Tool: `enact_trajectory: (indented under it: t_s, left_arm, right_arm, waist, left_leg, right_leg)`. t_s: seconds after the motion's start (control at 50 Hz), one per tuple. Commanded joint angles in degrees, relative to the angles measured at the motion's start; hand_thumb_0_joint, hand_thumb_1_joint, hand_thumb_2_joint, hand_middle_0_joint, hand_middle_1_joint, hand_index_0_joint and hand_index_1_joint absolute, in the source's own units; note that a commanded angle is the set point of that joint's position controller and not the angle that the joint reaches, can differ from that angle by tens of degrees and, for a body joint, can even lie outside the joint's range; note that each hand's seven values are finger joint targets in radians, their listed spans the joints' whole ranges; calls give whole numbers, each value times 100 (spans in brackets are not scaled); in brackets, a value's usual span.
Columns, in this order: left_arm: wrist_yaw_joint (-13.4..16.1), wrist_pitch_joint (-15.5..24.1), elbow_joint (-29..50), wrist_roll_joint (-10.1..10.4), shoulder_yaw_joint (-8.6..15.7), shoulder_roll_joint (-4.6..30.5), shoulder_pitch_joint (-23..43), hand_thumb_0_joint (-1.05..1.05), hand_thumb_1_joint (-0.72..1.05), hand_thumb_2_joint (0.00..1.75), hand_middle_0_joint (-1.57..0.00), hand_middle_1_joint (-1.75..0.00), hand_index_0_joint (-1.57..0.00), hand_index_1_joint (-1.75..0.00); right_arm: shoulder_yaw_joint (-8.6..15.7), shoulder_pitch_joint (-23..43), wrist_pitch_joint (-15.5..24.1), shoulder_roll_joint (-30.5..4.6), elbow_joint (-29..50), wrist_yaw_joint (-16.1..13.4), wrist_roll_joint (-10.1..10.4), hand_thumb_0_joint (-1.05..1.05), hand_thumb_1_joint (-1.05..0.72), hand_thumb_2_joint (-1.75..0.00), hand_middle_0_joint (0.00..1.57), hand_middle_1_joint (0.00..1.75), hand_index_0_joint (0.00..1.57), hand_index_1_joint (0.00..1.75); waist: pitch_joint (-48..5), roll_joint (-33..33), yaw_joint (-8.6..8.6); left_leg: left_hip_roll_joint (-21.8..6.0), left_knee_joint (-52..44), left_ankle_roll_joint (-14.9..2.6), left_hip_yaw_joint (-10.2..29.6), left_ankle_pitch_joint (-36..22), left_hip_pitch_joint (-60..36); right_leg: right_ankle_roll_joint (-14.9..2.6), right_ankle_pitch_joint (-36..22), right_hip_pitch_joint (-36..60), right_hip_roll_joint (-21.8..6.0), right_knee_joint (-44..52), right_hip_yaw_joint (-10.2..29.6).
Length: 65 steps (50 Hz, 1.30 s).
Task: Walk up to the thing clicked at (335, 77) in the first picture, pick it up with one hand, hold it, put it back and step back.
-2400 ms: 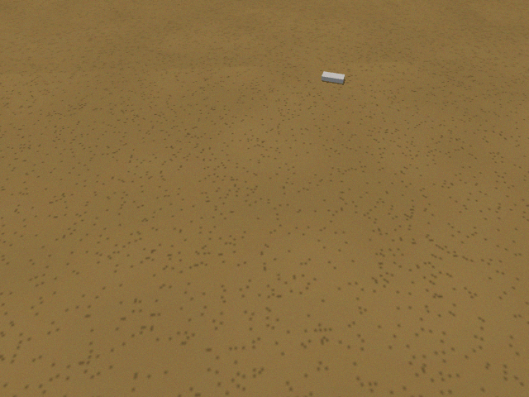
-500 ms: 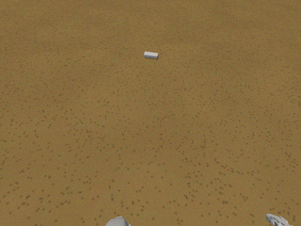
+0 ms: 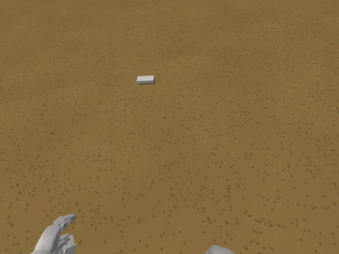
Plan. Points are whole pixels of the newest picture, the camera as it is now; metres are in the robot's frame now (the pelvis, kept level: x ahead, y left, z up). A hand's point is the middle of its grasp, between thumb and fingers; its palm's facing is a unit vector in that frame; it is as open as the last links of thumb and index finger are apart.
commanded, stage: walk up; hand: left
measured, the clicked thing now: (145, 79) +1.64 +0.29 -0.74
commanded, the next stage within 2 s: none
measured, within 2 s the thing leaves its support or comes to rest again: neither
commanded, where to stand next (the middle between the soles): +1.21 +0.01 m, yaw +1 degrees
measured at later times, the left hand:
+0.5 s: hand (74, 201) +0.29 +0.32 -0.14, palm faces -0.03 -0.94 -0.35, open 7.4 cm
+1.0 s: hand (110, 119) +0.59 +0.25 -0.10, palm faces +0.01 -0.92 -0.38, open 7.4 cm
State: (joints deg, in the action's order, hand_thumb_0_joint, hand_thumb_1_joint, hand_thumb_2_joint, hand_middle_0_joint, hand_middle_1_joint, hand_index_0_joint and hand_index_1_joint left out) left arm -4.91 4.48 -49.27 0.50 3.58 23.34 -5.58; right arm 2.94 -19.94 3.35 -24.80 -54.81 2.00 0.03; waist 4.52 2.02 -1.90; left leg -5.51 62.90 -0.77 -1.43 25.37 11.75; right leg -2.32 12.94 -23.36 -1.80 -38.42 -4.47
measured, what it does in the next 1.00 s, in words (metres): walks ahead: left foot, then right foot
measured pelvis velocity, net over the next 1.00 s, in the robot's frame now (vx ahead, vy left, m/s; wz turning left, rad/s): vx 0.51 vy -0.02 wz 0.02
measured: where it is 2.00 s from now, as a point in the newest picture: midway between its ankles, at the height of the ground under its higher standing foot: (177, 139)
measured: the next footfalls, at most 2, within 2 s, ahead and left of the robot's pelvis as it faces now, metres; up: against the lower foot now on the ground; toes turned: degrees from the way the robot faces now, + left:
left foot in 0.36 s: +0.37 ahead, +0.16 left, +0.00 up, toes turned +7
right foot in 0.78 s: +0.59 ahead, -0.14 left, +0.00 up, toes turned -6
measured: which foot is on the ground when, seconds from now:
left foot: up 0.00-0.34, down 0.36-0.80, up 0.82-1.00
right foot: down 0.00-0.38, up 0.40-0.76, down 0.78-1.00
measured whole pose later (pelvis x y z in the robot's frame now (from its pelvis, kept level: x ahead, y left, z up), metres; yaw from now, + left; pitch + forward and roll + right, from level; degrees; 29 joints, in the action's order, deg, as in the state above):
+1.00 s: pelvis +0.51 -0.02 +0.02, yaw +1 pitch -3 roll -1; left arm -3.4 5.4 -50.6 -0.2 2.1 21.6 -13.8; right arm 3.2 -15.7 3.1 -25.4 -53.0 3.5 -0.4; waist 3.8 4.0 0.7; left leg -4.3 56.9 -1.0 -0.1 18.4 27.1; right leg -1.5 12.7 -14.0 -2.4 -29.4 -6.7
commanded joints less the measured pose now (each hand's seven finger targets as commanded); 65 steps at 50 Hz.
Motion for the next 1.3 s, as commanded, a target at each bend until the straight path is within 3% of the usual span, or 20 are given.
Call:
enact_trajectory:
  t_s: [0.0,0.12,0.24,0.32,0.34,0.36,0.38,0.48,0.6,0.72,0.76,0.78,0.8,0.88,0.94,1.12,1.18,1.22,1.24,1.28]
  left_arm:
    - [260,130,184,63,431,1665,-658,0,90,90,-20,-30,-20,-30]
    - [224,301,384,-68,432,1617,-630,0,90,90,-20,-30,-20,-30]
    - [177,263,321,-97,407,1642,-892,0,90,90,-20,-30,-20,-30]
    - [236,176,325,-104,262,1430,-1121,0,90,90,-20,-30,-20,-30]
    - [284,159,384,-38,127,1068,-1309,0,90,90,-20,-30,-20,-30]
    - [326,140,387,67,155,1052,-1546,0,90,90,-20,-30,-20,-30]
    - [396,127,266,-4,201,1563,-1199,0,90,90,-20,-30,-20,-30]
    - [204,75,-68,-26,168,1337,-1497,0,90,90,-20,-30,-20,-30]
    - [-15,2,99,-127,246,1231,-778,0,90,90,-20,-30,-20,-30]
    - [1,62,-120,-118,361,1200,-916,0,90,90,-20,-30,-20,-30]
    - [149,173,-333,-161,577,1690,-1870,0,90,90,-20,-30,-20,-30]
    - [235,230,-209,-147,642,2208,-2100,0,90,90,-20,-30,-20,-30]
    - [247,198,-135,-50,592,2293,-1906,0,90,90,-20,-30,-20,-30]
    - [312,193,79,-8,410,1643,-946,0,90,90,-20,-30,-20,-30]
    - [301,227,179,-47,362,1545,-911,0,90,90,-20,-30,-20,-30]
    - [246,199,254,-93,383,1665,-1069,0,90,90,-20,-30,-20,-30]
    - [268,147,316,-130,228,1376,-995,0,90,90,-20,-30,-20,-30]
    - [305,78,325,-9,124,1018,-1326,0,90,90,-20,-30,-20,-30]
    - [391,40,211,-70,197,1528,-1120,0,90,90,-20,-30,-20,-30]
    - [361,19,-2,7,164,1477,-1321,0,90,90,-20,-30,-20,-30]
  right_arm:
    - [282,41,202,-1103,532,-28,54,0,-90,-90,20,30,20,30]
    - [383,550,108,-1048,684,233,-107,0,-90,-90,20,30,20,30]
    - [408,1313,217,-867,848,317,-100,0,-90,-90,20,30,20,30]
    - [582,-1,282,-1290,439,200,-186,0,-90,-90,20,30,20,30]
    - [739,-837,297,-1726,320,116,-311,0,-90,-90,20,30,20,30]
    - [801,-840,321,-2041,514,69,-223,0,-90,-90,20,30,20,30]
    - [848,-569,289,-2030,573,65,9,0,-90,-90,20,30,20,30]
    - [449,518,326,-1371,865,3,53,0,-90,-90,20,30,20,30]
    - [500,598,389,-1574,947,63,-2,0,-90,-90,20,30,20,30]
    - [453,652,295,-1458,913,44,1,0,-90,-90,20,30,20,30]
    - [245,135,275,-873,886,35,-12,0,-90,-90,20,30,20,30]
    - [142,89,244,-603,1013,34,-4,0,-90,-90,20,30,20,30]
    - [304,357,180,-1202,905,-37,-15,0,-90,-90,20,30,20,30]
    - [302,139,135,-1164,512,29,50,0,-90,-90,20,30,20,30]
    - [369,86,73,-1104,437,138,-53,0,-90,-90,20,30,20,30]
    - [401,957,165,-901,684,292,-110,0,-90,-90,20,30,20,30]
    - [557,-188,230,-1231,319,161,-131,0,-90,-90,20,30,20,30]
    - [763,-776,286,-2115,465,28,-100,0,-90,-90,20,30,20,30]
    - [766,-504,250,-2048,523,30,42,0,-90,-90,20,30,20,30]
    - [564,131,240,-1587,699,-28,19,0,-90,-90,20,30,20,30]
  waist:
    - [-411,-939,306]
    - [-168,-771,284]
    - [-126,-755,451]
    - [-883,326,-249]
    - [-1415,1385,-614]
    - [-1572,1621,-527]
    - [-1475,702,-517]
    - [-431,512,194]
    - [-57,679,116]
    - [-313,230,442]
    - [-877,-1386,870]
    - [-804,-2213,865]
    - [-672,-1429,887]
    - [-302,-1128,328]
    - [-199,-1068,283]
    - [-188,-758,412]
    - [-738,130,-263]
    - [-906,1680,-470]
    - [-771,765,-387]
    - [-357,236,-24]
  left_leg:
    - [-235,243,-153,499,-742,1997]
    - [-351,-1395,159,206,-1272,2133]
    - [-93,-2879,35,-174,-2192,1064]
    - [339,-3333,-352,-345,-1315,-1265]
    - [-667,-3732,-737,1053,-537,-2272]
    - [-1961,-4646,-1301,3828,-93,-2972]
    - [-2118,-4772,-1583,3873,204,-2461]
    - [-1166,-4779,-1148,870,-1652,-296]
    - [-1067,-5127,-1228,488,-445,16]
    - [-788,-3872,-802,13,-1325,493]
    - [-31,-1151,-415,-537,-1450,1345]
    - [627,219,-173,-360,370,2481]
    - [502,773,-168,176,491,2788]
    - [-77,-27,-172,551,-599,2231]
    - [-84,-811,2,321,-905,1931]
    - [106,-2941,-4,-299,-1698,1020]
    - [373,-3237,-253,-298,-1108,-1088]
    - [-1825,-5123,-1013,3916,930,-2011]
    - [-2002,-5038,-1426,3966,847,-1584]
    - [-1430,-4857,-1159,2258,-68,-892]
  right_leg:
    - [-903,-644,1632,-1379,2171,1938]
    - [-1167,626,1092,-1320,2745,1226]
    - [-865,17,1015,-1150,2406,695]
    - [-529,-1597,570,-692,-124,199]
    - [-229,-808,-381,-268,-1956,-80]
    - [-30,1566,-1821,605,-2897,218]
    - [-123,1606,-1854,89,-3293,918]
    - [147,702,-833,-551,-2153,725]
    - [251,-310,-696,-695,-414,434]
    - [99,-667,1180,-152,484,-161]
    - [-162,835,2700,-646,1237,960]
    - [-565,1684,2970,-2050,2284,3433]
    - [-1075,2055,2665,-2477,2667,4343]
    - [-898,520,1559,-1575,2442,1884]
    - [-988,265,1145,-1402,2540,1171]
    - [-881,510,1099,-1322,2167,595]
    - [-569,-617,244,-945,105,113]
    - [-47,1685,-1810,404,-2710,109]
    - [-95,1645,-1815,-28,-3132,750]
    - [-30,834,-1515,-352,-2893,1024]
